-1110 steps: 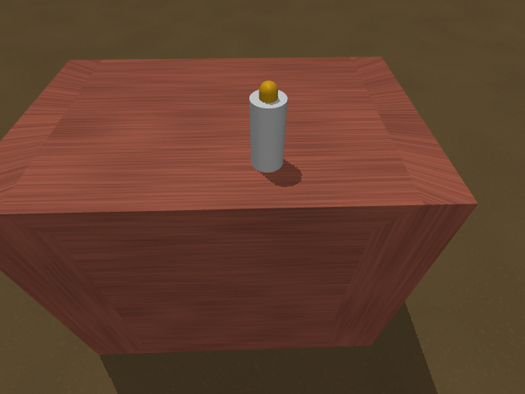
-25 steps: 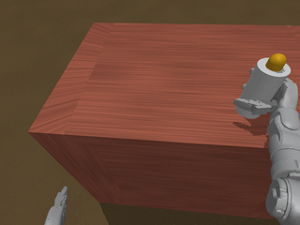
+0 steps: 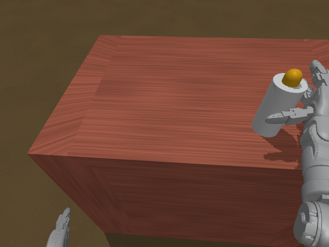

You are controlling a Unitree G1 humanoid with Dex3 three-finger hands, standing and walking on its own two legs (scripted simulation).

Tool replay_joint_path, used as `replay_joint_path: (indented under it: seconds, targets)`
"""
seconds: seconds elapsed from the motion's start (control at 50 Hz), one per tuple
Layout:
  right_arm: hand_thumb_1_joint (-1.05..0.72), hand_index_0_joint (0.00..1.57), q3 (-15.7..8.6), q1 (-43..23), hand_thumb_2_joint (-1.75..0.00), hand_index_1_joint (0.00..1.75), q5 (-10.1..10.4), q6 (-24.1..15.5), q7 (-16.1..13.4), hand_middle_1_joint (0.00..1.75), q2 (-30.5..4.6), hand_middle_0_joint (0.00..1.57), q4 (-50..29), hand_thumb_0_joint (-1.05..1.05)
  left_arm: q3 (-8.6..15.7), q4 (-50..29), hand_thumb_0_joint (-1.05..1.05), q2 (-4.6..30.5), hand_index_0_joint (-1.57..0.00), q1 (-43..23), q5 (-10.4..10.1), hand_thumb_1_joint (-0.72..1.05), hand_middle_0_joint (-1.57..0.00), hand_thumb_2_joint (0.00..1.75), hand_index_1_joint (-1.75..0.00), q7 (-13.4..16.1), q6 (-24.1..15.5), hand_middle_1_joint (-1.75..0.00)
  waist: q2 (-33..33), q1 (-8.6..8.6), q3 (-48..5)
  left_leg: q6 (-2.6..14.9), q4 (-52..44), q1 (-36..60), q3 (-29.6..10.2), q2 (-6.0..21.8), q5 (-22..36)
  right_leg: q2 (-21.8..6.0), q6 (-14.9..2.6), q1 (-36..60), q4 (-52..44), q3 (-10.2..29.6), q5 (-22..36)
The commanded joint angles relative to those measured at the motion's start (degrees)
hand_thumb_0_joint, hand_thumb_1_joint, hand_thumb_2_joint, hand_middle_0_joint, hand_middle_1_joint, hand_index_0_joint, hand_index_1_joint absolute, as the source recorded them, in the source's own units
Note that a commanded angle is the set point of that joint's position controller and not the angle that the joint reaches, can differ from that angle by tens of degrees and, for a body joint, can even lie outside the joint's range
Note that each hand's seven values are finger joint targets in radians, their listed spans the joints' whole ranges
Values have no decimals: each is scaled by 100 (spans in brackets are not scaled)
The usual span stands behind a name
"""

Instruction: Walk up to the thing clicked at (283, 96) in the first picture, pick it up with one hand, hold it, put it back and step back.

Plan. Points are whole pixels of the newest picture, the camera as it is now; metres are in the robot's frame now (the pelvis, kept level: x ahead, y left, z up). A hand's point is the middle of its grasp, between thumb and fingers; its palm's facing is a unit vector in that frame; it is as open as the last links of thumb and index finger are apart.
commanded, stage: withdraw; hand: right
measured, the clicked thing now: (278, 102) +0.44 -0.24 +0.14
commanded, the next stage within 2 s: rise in 0.08 s
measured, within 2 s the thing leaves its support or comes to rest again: neither
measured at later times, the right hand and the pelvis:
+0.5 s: hand out of the picture +0.40 -0.38 +0.23, palm faces +0.56 +0.78 -0.28, open 17.5 cm; pelvis +0.00 +0.00 +0.01, yaw +0 degrees
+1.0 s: hand out of the picture +0.22 -0.27 +0.23, palm faces +0.47 +0.78 -0.41, open 17.5 cm; pelvis +0.01 +0.00 +0.02, yaw -2 degrees
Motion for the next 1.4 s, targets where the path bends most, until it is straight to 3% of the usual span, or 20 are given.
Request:
replay_joint_path:
  seconds: [0.0,0.06,0.1,0.18,0.2,0.24,0.28,0.38,0.48,0.54,0.6,0.62,0.64,0.68,0.72,0.92,0.98,1.06,1.16,1.38]
  targets:
    - [53,7,-270,-2901,-2,4,100,-84,76,4,-2216,7,-1968,0,257,-902,0,721,-5,-470,-114,-53,-5,4,-5,91,-275,-5,-789,-272,-2240,98,-462,652,179,-80,2402,123,-85,1950,-354,-16,2339]
    - [53,6,-109,-2461,-3,4,193,484,421,4,-1951,6,-1355,0,179,-379,0,681,-5,-142,-166,-54,-5,4,-5,89,-250,-5,-607,-203,-1659,95,-620,434,212,-98,2242,101,-107,1853,-537,11,2251]
    - [51,6,-223,-2619,-3,4,243,763,612,4,-2215,7,-1063,0,418,-565,0,1062,-5,-531,-171,-54,-5,3,-5,167,-342,-4,-307,-149,-1477,73,-746,447,227,-83,1984,111,-137,1763,-633,16,1790]
    - [50,6,-61,-3193,-5,6,297,1024,1018,6,-2188,6,-707,0,2,-518,0,734,-5,-462,-188,-55,-6,6,-5,171,-514,-4,-53,-35,-1147,58,-930,320,196,-54,1507,139,-190,1661,-835,7,1180]
    - [53,6,1,-3021,-4,6,-450,753,677,6,-3174,6,-732,0,-85,-774,0,672,-6,-663,-151,-52,-6,4,-5,81,-543,-5,189,-247,-819,17,-999,262,241,-12,1293,168,-196,1414,-919,-57,974]
    - [56,6,-45,-3084,-4,6,-408,634,456,6,-3099,6,-701,0,314,-452,0,1006,-6,-82,-148,-51,-6,4,-4,41,-515,-5,-110,-99,-819,25,-1047,202,139,35,1137,213,-181,1537,-972,-122,753]
    - [58,6,-2,-2600,-3,6,-574,635,345,6,-3104,6,-279,0,208,-433,0,865,-6,9,-158,-51,-5,3,-4,-72,-481,-5,52,-205,-952,34,-1011,289,202,-4,1314,216,-187,1550,-960,-119,965]
    - [60,5,-589,-3127,-4,5,-821,310,-130,5,-4093,6,-1055,0,414,-936,0,1091,-6,-428,-171,-50,-5,4,-4,-190,-497,-5,-384,-412,-1944,83,-944,798,203,-13,1840,219,-105,1971,-907,-117,1620]
    - [57,5,-557,-2641,-5,5,-824,110,-405,5,-3816,6,-1310,0,337,-914,0,993,-6,-796,-202,-52,-5,5,-4,-166,-525,-5,-859,-527,-1971,148,-1024,953,207,-33,1873,176,-37,2036,-963,-109,1865]
    - [55,5,-682,-1412,-5,5,-776,104,-444,5,-3641,6,-1266,0,208,-412,0,814,-6,-231,-217,-53,-6,6,-4,-170,-475,-5,-722,-589,-1750,137,-1017,1027,278,-78,2160,161,-56,2062,-946,-108,2230]
    - [54,5,-646,-536,-5,5,-639,45,-445,5,-3280,6,-2363,0,706,-569,0,1288,-6,-62,-199,-54,-6,6,-5,-131,-473,-5,-806,-562,-1914,176,-1020,904,380,-159,2320,67,-12,2642,-914,-51,2934]
    - [53,5,-502,-432,-5,5,-576,-1,-418,5,-3047,6,-3143,0,557,-649,0,1123,-6,-10,-208,-53,-6,5,-5,-170,-461,-5,-923,-618,-1835,182,-1050,950,378,-142,2385,82,-8,2651,-905,-78,3025]
    - [51,5,-401,-305,-6,5,-528,-15,-412,5,-2826,6,-3532,0,588,-630,0,1072,-6,-1,-243,-52,-6,5,-5,-166,-474,-5,-936,-588,-1674,178,-1061,950,360,-133,2439,99,-14,2615,-949,-108,2990]
    - [52,5,-824,1281,-6,5,-468,37,-473,5,-2905,6,-3803,0,773,-418,0,1154,-6,229,-278,-53,-6,6,-5,-161,-395,-5,-508,-657,-1068,147,-1158,1102,395,-141,2245,115,-52,2214,-1123,-125,2498]
    - [52,5,-527,891,-6,5,-387,-77,-455,5,-2407,6,-5293,0,719,-711,0,1063,-6,78,-261,-53,-6,6,-5,-177,-385,-5,-743,-570,-1264,171,-1199,1124,394,-142,2172,83,-28,2521,-1206,-113,2499]
    - [57,5,-795,4181,-5,6,-250,-443,-587,6,-1303,5,-7662,0,842,-629,0,796,-6,-151,-162,-51,-5,5,-5,-59,-244,-5,-384,-786,-259,97,-1373,1555,378,-9,1931,218,-107,2201,-1438,-135,1938]
    - [56,5,-297,4938,-5,6,-220,-552,-500,6,-583,5,-8017,0,740,-771,0,667,-6,-260,-133,-50,-5,4,-5,-78,-234,-6,-168,-704,86,54,-1480,1518,373,15,1700,246,-135,2150,-1512,-160,1641]
    - [56,5,-230,5867,-5,6,-196,-718,-454,6,-332,5,-8100,0,920,-704,0,740,-6,-168,-158,-49,-5,3,-5,-88,-226,-6,73,-749,464,71,-1572,1405,419,14,1297,256,-147,2148,-1670,-147,1337]
    - [58,5,-271,5575,-5,6,-242,-920,-468,6,-434,5,-8236,0,1163,-591,0,828,-6,-267,-102,-50,-5,4,-5,5,-300,-6,102,-599,571,49,-1668,1211,363,70,1058,298,-177,2312,-1751,-132,1029]
    - [58,5,-794,5300,-5,6,-285,-1451,-523,6,-903,5,-8133,0,854,-6,0,453,-5,-877,1,-52,-5,5,-5,-50,-598,-5,-180,-836,576,63,-1967,1298,106,236,365,371,-122,2169,-1771,-129,679]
